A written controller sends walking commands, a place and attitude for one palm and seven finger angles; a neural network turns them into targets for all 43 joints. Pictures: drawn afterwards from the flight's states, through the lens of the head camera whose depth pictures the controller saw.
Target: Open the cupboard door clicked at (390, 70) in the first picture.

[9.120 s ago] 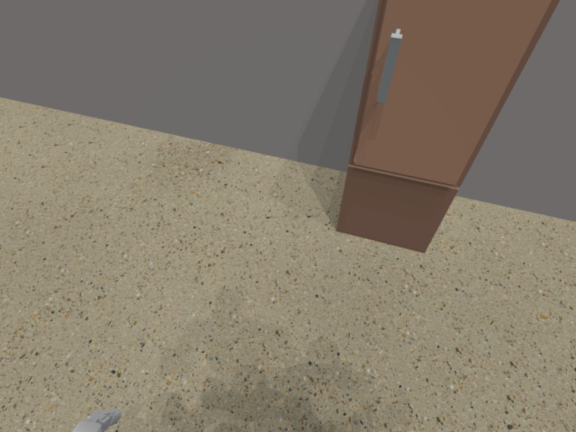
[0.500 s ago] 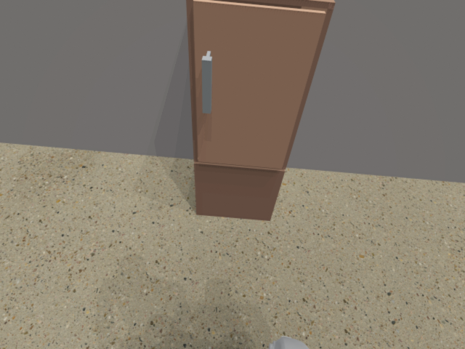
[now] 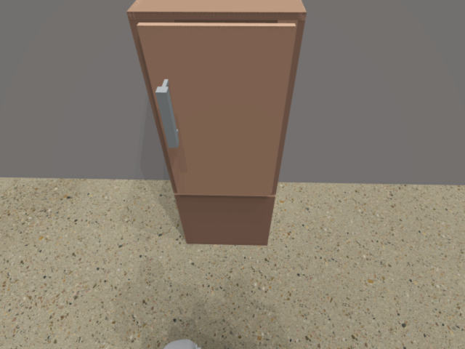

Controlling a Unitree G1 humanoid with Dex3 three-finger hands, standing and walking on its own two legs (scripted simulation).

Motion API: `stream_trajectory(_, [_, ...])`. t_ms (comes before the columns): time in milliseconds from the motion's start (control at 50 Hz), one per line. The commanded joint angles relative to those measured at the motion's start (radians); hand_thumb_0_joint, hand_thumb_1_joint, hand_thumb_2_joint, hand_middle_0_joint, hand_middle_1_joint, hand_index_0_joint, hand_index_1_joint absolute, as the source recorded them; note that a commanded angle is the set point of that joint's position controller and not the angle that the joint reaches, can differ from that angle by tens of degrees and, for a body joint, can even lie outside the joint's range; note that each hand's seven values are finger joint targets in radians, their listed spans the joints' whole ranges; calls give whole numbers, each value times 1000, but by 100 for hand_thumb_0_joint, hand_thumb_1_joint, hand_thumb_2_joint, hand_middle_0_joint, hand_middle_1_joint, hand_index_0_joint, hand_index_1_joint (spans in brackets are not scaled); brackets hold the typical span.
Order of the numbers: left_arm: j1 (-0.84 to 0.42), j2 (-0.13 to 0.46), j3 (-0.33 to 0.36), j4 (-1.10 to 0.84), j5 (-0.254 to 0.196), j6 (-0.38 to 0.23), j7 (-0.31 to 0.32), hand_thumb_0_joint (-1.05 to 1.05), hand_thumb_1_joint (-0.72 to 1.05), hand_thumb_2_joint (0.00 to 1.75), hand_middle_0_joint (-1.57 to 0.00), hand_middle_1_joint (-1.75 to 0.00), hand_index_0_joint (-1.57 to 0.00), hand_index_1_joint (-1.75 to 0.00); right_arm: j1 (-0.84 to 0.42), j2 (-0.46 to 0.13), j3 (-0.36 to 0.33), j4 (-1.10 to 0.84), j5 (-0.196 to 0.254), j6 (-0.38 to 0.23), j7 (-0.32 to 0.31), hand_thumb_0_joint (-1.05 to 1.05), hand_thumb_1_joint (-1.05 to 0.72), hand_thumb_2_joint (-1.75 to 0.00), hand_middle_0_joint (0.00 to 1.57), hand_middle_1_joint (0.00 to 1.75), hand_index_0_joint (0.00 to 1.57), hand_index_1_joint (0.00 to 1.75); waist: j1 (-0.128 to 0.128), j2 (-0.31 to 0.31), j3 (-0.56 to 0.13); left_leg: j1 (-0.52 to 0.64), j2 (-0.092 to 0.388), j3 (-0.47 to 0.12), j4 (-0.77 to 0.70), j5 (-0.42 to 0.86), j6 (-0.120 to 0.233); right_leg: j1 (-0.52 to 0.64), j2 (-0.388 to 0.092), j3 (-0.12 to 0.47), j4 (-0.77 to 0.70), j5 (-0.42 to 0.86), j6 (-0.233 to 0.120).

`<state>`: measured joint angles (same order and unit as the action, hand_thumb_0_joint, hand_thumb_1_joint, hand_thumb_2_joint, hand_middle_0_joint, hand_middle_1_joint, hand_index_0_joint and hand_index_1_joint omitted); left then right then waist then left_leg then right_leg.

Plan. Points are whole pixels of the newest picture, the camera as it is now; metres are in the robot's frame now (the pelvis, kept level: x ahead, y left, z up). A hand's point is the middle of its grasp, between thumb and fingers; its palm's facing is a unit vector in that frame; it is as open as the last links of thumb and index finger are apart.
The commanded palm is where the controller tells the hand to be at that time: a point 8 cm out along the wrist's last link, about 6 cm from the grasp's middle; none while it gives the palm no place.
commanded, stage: take the last steps up to it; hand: left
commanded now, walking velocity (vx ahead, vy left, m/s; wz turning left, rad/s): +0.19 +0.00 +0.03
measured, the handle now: (169, 114) +0.68 +0.19 +0.03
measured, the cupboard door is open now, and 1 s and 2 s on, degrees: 0 0 0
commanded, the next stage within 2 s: come to a stop and stand still in 0.10 s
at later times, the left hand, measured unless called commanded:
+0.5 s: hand out of the picture +0.13 +0.19 -0.18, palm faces +0.02 -0.98 -0.20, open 7.3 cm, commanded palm none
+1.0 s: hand out of the picture +0.11 +0.19 -0.16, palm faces +0.05 -0.97 -0.24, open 7.3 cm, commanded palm none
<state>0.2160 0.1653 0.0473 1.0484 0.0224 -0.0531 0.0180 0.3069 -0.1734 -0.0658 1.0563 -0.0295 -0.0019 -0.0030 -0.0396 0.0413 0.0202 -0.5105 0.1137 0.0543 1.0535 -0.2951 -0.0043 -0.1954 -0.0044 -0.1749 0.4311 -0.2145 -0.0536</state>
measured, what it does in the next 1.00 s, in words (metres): steps on the spot: left foot, then right foot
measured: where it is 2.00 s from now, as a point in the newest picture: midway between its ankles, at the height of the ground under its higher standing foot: outside the picture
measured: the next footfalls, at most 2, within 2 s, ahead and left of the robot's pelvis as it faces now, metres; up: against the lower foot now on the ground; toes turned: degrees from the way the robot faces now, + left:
left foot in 0.18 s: +0.16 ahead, +0.13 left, +0.00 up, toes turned +8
right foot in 0.56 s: +0.17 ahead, -0.13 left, +0.00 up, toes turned -6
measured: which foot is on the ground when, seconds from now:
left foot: up 0.00-0.16, down 0.18-0.58, up 0.60-1.00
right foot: down 0.00-0.20, up 0.22-0.54, down 0.56-1.00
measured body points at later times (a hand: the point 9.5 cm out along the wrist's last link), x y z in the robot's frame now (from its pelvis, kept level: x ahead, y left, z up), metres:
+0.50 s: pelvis +0.11 +0.01 +0.00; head +0.15 +0.01 +0.45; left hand +0.13 +0.24 -0.16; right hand +0.16 -0.23 -0.16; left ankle +0.12 +0.13 -0.74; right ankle +0.13 -0.12 -0.72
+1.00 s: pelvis +0.06 -0.01 +0.00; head +0.08 -0.02 +0.45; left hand +0.11 +0.24 -0.14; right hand +0.11 -0.25 -0.16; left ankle +0.02 +0.14 -0.72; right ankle +0.13 -0.12 -0.74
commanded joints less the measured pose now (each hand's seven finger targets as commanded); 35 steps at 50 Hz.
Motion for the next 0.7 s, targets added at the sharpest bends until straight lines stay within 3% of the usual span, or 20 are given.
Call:
stream_trajectory(0, [62,99,11,-18,1,-20,-3,0,90,90,-20,-30,-20,-30,47,9,8,-39,3,-8,15,0,-90,-90,20,30,20,30,11,-165,85,70,15,14,-195,51,-16,-136,-246,175,-279,-33,-109])
stream_trajectory(80, [111,133,21,2,3,-16,-5,0,90,90,-20,-30,-20,-30,-27,-6,10,-63,5,-35,18,0,-90,-90,20,30,20,30,39,-120,49,141,-15,42,-388,42,-12,-37,-267,198,-191,23,-113])
stream_trajectory(120, [122,124,18,12,-4,-6,-6,0,90,90,-20,-30,-20,-30,5,-20,12,-44,4,-46,13,0,-90,-90,20,30,20,30,23,-92,29,295,-49,72,-523,113,-13,-74,-224,167,-104,13,-77])
stream_trajectory(140, [129,105,13,16,-8,-1,-7,0,90,90,-20,-30,-20,-30,62,-53,9,-23,3,-55,9,0,-90,-90,20,30,20,30,0,-26,7,402,-35,40,-589,135,-9,-113,-181,137,8,-1,-50])
stream_trajectory(160, [153,59,7,5,-10,3,-12,0,90,90,-20,-30,-20,-30,137,-128,-8,-9,-2,-63,1,0,-90,-90,20,30,20,30,-21,163,-38,522,116,-164,-659,173,48,-229,-91,76,213,-93,1])
stream_trajectory(180, [141,29,-4,-17,-15,3,-14,0,90,90,-20,-30,-20,-30,192,-198,-19,-4,-5,-56,-8,0,-90,-90,20,30,20,30,-35,292,-50,568,307,-385,-772,269,161,-346,-11,7,442,-355,45])
stream_trajectory(200, [106,44,-4,-27,-8,7,-8,0,90,90,-20,-30,-20,-30,156,-188,-10,-8,-3,-41,-17,0,-90,-90,20,30,20,30,-23,167,-8,479,337,-381,-785,313,212,-343,-43,92,536,-402,39])
stream_trajectory(220, [106,28,-9,-2,-4,17,-1,0,90,90,-20,-30,-20,-30,89,-136,10,-11,-3,-45,-30,0,-90,-90,20,30,20,30,-1,175,-4,438,288,-306,-773,521,188,-314,-82,138,546,-346,49])
stream_trajectory(260, [137,17,-16,32,-15,27,3,0,90,90,-20,-30,-20,-30,-29,-87,35,-31,5,-48,-45,0,-90,-90,20,30,20,30,44,91,19,357,239,-161,-722,846,169,-202,-107,159,462,-281,74])
stream_trajectory(300, [161,17,-15,42,-17,46,8,0,90,90,-20,-30,-20,-30,-61,-105,23,-31,9,-38,-51,0,-90,-90,20,30,20,30,48,65,-30,410,213,-95,-694,926,154,-156,-94,143,359,-224,88])
stream_trajectory(360, [133,54,-2,12,-8,72,10,0,90,90,-20,-30,-20,-30,-55,-149,-4,-30,15,-16,-54,0,-90,-90,20,30,20,30,30,47,-42,425,229,-101,-678,908,166,-159,-69,119,333,-196,83])
stream_trajectory(440, [130,57,14,-22,-1,86,10,0,90,90,-20,-30,-20,-30,-103,-169,-26,-47,7,8,-49,0,-90,-90,20,30,20,30,45,131,-53,398,211,-74,-650,798,159,-141,-53,108,310,-157,71])
stream_trajectory(500, [156,74,20,-27,-1,74,9,0,90,90,-20,-30,-20,-30,-138,-160,-32,-59,9,19,-40,0,-90,-90,20,30,20,30,76,115,-57,336,153,-38,-569,583,98,-37,-58,99,117,55,69])
stream_trajectory(520, [165,106,24,-31,4,63,12,0,90,90,-20,-30,-20,-30,-128,-134,-33,-62,12,22,-34,0,-90,-90,20,30,20,30,77,20,-78,315,87,5,-489,412,47,7,-104,147,21,269,65])
stream_trajectory(540, [148,179,31,-39,14,52,19,0,90,90,-20,-30,-20,-30,-98,-75,-25,-73,21,25,-27,0,-90,-90,20,30,20,30,64,-195,-91,190,-35,68,-344,88,-8,72,-273,357,-13,568,1])
stream_trajectory(560, [146,220,36,-47,8,49,17,0,90,90,-20,-30,-20,-30,-104,-50,-17,-90,25,38,-25,0,-90,-90,20,30,20,30,80,-273,-68,147,-105,27,-195,-294,-22,25,-406,425,-55,779,-107])
stream_trajectory(580, [132,212,31,-52,5,50,18,0,90,90,-20,-30,-20,-30,-100,-55,-21,-77,24,53,-28,0,-90,-90,20,30,20,30,77,-175,-70,160,-101,-52,-74,-321,-17,-14,-411,383,-70,722,-148])
stream_trajectory(600, [85,206,36,-63,4,52,24,0,90,90,-20,-30,-20,-30,-99,-48,-19,-71,21,64,-27,0,-90,-90,20,30,20,30,64,-224,-60,134,-92,-89,5,-302,-16,-57,-391,397,-90,585,-153])
stream_trajectory(620, [40,192,33,-74,4,56,25,0,90,90,-20,-30,-20,-30,-102,-62,-21,-63,18,67,-24,0,-90,-90,20,30,20,30,57,-214,-23,104,-92,-99,67,-255,-20,-72,-361,392,-93,492,-148])
stream_trajectory(680, [15,177,36,-98,2,53,30,0,90,90,-20,-30,-20,-30,-77,-88,-24,-54,13,61,-11,0,-90,-90,20,30,20,30,57,-198,-45,40,-90,-101,107,-146,-39,15,-319,328,-78,453,-112])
